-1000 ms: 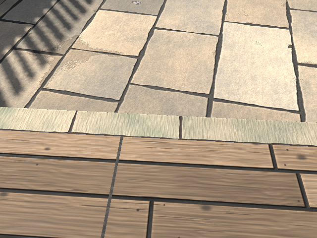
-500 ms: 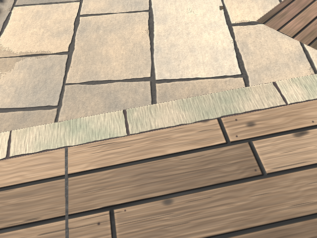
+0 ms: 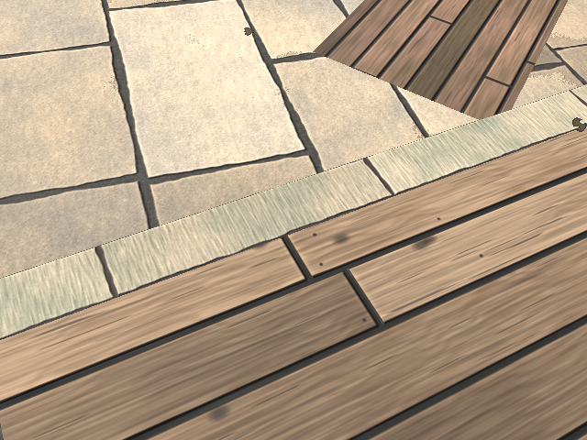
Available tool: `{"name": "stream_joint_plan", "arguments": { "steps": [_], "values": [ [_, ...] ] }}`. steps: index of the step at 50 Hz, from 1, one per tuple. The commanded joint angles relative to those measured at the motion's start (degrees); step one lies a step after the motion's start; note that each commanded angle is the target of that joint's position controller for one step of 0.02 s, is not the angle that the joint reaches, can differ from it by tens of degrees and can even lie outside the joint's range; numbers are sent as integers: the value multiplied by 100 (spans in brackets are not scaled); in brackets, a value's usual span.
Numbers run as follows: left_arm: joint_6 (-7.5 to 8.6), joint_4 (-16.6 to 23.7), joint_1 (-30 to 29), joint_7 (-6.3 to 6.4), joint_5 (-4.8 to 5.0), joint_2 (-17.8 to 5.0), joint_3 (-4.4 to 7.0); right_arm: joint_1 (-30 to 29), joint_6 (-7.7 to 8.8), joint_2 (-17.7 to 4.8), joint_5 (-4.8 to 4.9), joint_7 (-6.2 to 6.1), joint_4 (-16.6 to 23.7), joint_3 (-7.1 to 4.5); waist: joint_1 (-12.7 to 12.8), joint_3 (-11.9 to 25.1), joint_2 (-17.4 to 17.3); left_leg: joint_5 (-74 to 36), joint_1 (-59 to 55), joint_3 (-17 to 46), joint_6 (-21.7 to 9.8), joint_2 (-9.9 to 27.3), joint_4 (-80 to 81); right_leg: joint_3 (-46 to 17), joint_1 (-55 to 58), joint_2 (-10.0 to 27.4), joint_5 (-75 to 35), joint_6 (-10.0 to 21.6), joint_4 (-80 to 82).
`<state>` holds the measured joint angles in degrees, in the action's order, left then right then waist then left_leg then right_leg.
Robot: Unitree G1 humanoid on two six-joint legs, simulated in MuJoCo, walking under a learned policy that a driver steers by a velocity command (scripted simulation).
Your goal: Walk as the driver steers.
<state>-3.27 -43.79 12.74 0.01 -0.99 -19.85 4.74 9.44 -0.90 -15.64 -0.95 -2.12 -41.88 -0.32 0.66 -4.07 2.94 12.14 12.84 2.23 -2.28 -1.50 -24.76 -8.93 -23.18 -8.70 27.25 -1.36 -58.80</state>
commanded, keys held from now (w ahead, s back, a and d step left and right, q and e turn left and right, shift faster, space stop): no key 0.46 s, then w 0.54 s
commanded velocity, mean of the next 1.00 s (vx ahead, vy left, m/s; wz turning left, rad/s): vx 0.17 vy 0.00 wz -0.07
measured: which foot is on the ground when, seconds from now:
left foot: down 0.00-0.52, up 0.54-0.76, down 0.78-1.00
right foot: up 0.00-0.20, down 0.22-0.78, up 0.80-1.00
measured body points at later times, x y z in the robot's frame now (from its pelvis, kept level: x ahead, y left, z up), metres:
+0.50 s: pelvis +0.01 -0.02 +0.00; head +0.01 -0.03 +0.45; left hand +0.10 +0.23 -0.13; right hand +0.05 -0.29 -0.15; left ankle +0.01 +0.10 -0.74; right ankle -0.02 -0.12 -0.74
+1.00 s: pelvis +0.15 +0.04 +0.00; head +0.16 +0.06 +0.45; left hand +0.23 +0.30 -0.15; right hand +0.12 -0.21 -0.13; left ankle +0.09 +0.10 -0.74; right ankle +0.17 -0.10 -0.67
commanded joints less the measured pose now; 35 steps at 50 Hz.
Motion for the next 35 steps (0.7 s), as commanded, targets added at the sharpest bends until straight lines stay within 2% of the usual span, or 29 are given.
{"name": "stream_joint_plan", "arguments": {
  "steps": [1,5,7,9,10,11,12,13,14,15,16,17,19,23,24,26,27,28,29,31,33,35],
  "values": [
    [-36,124,303,-58,55,-327,46,28,107,-712,-20,13,236,-170,15,631,-1141,-3220,-744,847,-858,1177,483,97,-131,94,-129,-161,-145],
    [-94,45,-18,-22,60,-101,-118,265,125,-766,-31,61,22,-178,-142,629,-1264,-2642,-820,887,-910,1218,461,370,400,339,42,-124,1391],
    [-98,-25,-102,19,94,-84,-168,360,84,-863,-59,100,-77,-212,-205,602,-1393,-2516,-675,951,-924,1204,432,658,820,395,4,-34,2131],
    [-58,-181,59,68,102,-34,-210,388,35,-888,-38,117,-180,-226,-75,580,-1346,-2595,-544,982,-827,1156,255,802,1294,439,-655,93,3165],
    [-4,-279,193,97,79,12,-243,375,19,-862,-9,115,-232,-218,54,555,-1190,-2517,-318,931,-640,1102,125,790,1770,509,-1488,176,4090],
    [71,-309,148,142,9,-140,-235,491,50,-772,-4,112,-262,-193,12,641,-942,-2078,59,942,-368,1058,69,343,2336,819,-2060,270,4403],
    [157,-286,157,198,-98,-460,-215,595,103,-567,16,145,-182,-138,-105,867,-207,-1165,504,634,-112,799,-322,-585,2855,1719,-2572,431,4430],
    [194,-338,-284,167,-12,-491,-256,623,55,-322,89,119,-232,-63,-340,556,468,291,-18,186,8,312,133,-787,1625,2161,-3320,843,4162],
    [244,-324,-516,124,13,-211,-332,593,7,-464,17,79,-383,-86,-335,437,293,200,-461,178,52,386,295,-623,1382,1972,-2936,840,4103],
    [278,-359,-548,115,11,-133,-365,494,0,-562,2,78,-472,-121,-253,311,283,-155,-439,260,51,354,366,-463,1367,1672,-2480,679,4109],
    [284,-454,-457,137,-8,-151,-372,465,11,-619,19,94,-553,-141,-190,230,271,-494,-465,289,66,393,389,-336,1392,1477,-2342,574,4131],
    [306,-557,-304,175,20,-184,-377,483,14,-675,12,110,-618,-168,-157,217,288,-758,-494,304,65,443,361,-285,1425,1409,-2460,533,4133],
    [326,-764,-128,194,61,-151,-389,622,39,-539,29,118,-804,-122,-161,267,169,-882,-493,320,86,499,443,-199,1591,1361,-2627,514,4101],
    [339,-989,-128,199,57,-81,-423,622,19,-452,22,91,-1125,-98,-154,147,-108,-764,-518,323,131,503,530,-192,1482,1347,-2384,543,4155],
    [337,-1066,-50,201,53,-91,-422,651,12,-415,11,94,-1203,-86,-133,255,-86,-367,-562,252,125,428,480,-225,1488,1314,-1699,582,4274],
    [274,-1194,190,195,45,-400,-289,514,-1,-461,-52,121,-1202,-128,5,56,245,982,23,-148,45,32,-275,-648,1410,1390,579,898,4546],
    [243,-1236,342,179,27,-522,-227,333,-6,-467,-104,152,-1128,-138,110,-233,425,1368,627,-317,8,-92,-718,-1110,1372,1684,1500,1134,4838],
    [236,-1264,456,161,9,-584,-178,176,11,-409,-147,180,-1042,-128,192,-513,552,1471,1061,-464,-27,-63,-1086,-1549,1316,2031,1961,1378,5088],
    [263,-1287,545,146,-15,-520,-164,33,50,-377,-147,200,-965,-125,257,-684,584,1438,1378,-395,-70,97,-1518,-1891,1273,2299,1951,1578,5278],
    [379,-1328,620,132,-63,-419,-145,-64,166,-467,-106,245,-856,-166,206,-652,402,1509,1994,-180,-148,338,-2099,-1999,1736,2496,1178,1753,5343],
    [499,-1344,567,122,-28,-392,-118,-75,293,-483,-79,314,-814,-189,113,-428,278,1306,1901,-231,-161,407,-1849,-1494,2021,2309,289,1655,5200],
    [579,-1363,509,102,-8,-383,-98,-29,351,-420,-41,355,-797,-199,21,-235,324,993,1215,-395,-161,318,-1328,-985,1788,2084,-351,1500,5036]
  ]
}}
Keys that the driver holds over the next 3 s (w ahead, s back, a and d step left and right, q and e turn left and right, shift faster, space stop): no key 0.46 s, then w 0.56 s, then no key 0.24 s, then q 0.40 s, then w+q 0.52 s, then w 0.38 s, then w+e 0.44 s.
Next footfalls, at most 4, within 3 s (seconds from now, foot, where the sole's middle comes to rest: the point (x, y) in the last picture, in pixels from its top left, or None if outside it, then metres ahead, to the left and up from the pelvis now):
0.22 right None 0.02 -0.12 -0.78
0.78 left None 0.13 0.10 -0.78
1.24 right None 0.44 -0.03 -0.78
1.76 left None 0.33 0.14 -0.78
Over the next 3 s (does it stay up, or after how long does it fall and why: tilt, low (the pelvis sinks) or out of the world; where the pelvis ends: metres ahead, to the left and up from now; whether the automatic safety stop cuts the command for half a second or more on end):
stays up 0.82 0.31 0.00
